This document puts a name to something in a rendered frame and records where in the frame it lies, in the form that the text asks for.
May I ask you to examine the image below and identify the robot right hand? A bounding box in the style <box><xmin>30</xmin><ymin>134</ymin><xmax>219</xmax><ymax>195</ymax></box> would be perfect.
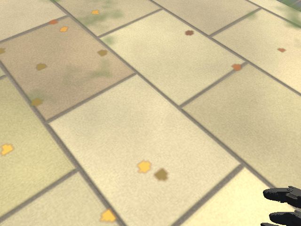
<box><xmin>261</xmin><ymin>186</ymin><xmax>301</xmax><ymax>226</ymax></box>

